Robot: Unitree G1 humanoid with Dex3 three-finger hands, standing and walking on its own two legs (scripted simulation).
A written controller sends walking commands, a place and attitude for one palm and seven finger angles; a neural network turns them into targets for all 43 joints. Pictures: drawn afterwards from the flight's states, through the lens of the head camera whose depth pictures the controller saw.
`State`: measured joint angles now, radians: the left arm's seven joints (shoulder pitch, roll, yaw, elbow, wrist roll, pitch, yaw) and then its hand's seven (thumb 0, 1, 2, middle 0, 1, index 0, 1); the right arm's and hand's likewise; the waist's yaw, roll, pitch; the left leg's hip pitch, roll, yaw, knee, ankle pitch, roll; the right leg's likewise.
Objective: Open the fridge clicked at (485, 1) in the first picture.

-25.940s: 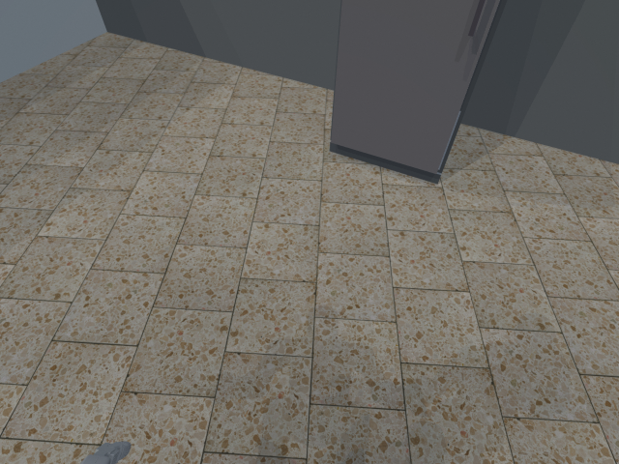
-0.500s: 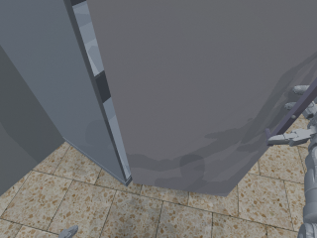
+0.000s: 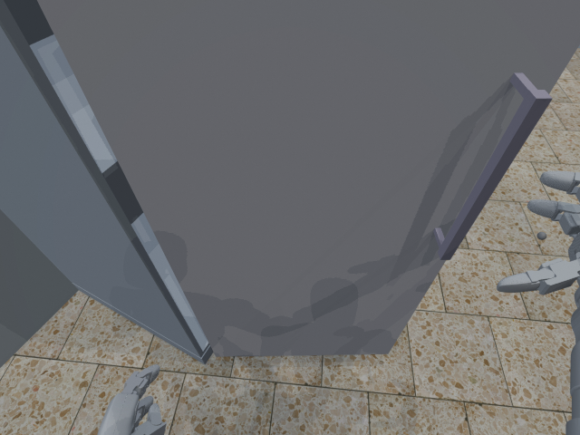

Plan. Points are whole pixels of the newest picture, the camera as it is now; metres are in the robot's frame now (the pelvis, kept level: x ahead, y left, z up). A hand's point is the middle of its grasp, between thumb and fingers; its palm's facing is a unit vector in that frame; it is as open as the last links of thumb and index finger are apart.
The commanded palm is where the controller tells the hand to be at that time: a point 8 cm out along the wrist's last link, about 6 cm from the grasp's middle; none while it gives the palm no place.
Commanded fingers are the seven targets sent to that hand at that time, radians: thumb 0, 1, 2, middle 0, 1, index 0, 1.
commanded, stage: slip the hand off the handle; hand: right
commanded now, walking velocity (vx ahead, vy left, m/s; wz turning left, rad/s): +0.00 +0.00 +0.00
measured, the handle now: (475, 184) +0.43 -0.24 +0.13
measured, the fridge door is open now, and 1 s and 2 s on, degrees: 62 62 62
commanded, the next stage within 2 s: draw the hand back to the body in 0.80 s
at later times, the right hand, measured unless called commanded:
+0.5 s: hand (562, 287) +0.27 -0.29 +0.12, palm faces +0.32 +0.93 -0.20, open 14.7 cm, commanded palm +0.23 -0.33 +0.14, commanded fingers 0.00 0.55 -0.20 0.25 1.15 0.25 1.15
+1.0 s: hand out of the picture +0.22 -0.28 +0.13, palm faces +0.33 +0.94 +0.02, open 14.7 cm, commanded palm +0.18 -0.31 +0.14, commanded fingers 0.00 0.55 -0.20 0.25 1.15 0.25 1.15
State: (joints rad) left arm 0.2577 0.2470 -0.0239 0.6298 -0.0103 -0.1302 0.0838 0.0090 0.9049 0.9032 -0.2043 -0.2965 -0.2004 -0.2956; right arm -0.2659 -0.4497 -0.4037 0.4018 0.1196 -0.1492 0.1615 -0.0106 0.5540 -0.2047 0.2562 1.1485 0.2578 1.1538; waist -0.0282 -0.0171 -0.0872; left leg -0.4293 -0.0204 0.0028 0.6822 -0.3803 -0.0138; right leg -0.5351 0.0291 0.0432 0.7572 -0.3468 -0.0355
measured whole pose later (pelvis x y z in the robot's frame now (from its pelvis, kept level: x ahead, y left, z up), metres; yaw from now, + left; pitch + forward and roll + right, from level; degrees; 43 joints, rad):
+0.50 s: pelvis -0.02 +0.02 +0.00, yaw +0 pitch +5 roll +2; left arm 0.29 0.26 -0.03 0.64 -0.02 -0.16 0.10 0.01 0.90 0.90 -0.20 -0.30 -0.20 -0.30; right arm -0.06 -0.44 -0.45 0.27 0.19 -0.17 0.20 -0.01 0.55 -0.20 0.26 1.15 0.26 1.15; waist -0.03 -0.03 -0.08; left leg -0.43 -0.04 0.01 0.71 -0.37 0.01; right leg -0.53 0.01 0.06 0.76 -0.32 -0.01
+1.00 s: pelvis -0.02 +0.03 +0.00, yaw -2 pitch +3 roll +2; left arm 0.23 0.26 -0.06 0.68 -0.05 -0.26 0.16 0.01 0.90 0.90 -0.20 -0.30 -0.20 -0.30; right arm 0.05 -0.37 -0.47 0.14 0.41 -0.09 0.28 -0.01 0.56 -0.20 0.25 1.15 0.26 1.15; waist -0.08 -0.04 -0.06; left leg -0.37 -0.04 0.05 0.69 -0.37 0.02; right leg -0.47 0.01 0.09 0.75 -0.32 0.00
